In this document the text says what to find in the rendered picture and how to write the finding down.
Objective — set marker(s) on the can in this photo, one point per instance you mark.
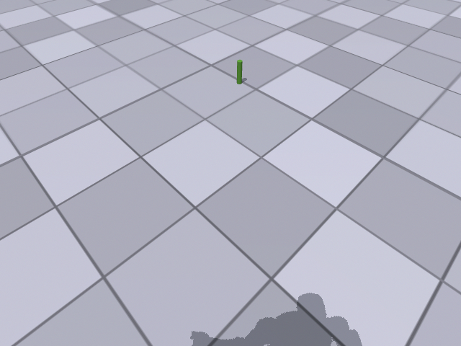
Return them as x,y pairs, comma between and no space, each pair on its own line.
239,71

